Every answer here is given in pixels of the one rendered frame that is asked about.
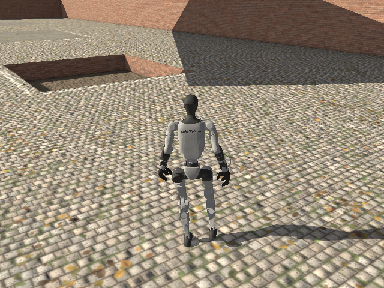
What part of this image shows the left robot hand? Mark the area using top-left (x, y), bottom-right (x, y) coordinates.
top-left (158, 167), bottom-right (172, 181)

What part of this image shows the right robot forearm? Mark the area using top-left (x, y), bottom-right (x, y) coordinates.
top-left (215, 145), bottom-right (229, 172)

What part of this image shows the robot right upper arm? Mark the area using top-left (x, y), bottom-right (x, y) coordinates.
top-left (204, 121), bottom-right (221, 154)

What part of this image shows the right robot hand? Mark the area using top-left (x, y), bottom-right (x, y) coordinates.
top-left (217, 170), bottom-right (230, 187)

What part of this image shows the robot left upper arm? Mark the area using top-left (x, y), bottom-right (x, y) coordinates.
top-left (164, 121), bottom-right (179, 154)

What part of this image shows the right robot thigh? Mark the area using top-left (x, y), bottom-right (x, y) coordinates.
top-left (200, 166), bottom-right (213, 200)

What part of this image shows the robot head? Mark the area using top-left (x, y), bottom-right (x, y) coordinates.
top-left (181, 95), bottom-right (202, 124)

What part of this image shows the left robot forearm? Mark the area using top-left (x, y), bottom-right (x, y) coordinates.
top-left (159, 145), bottom-right (170, 170)

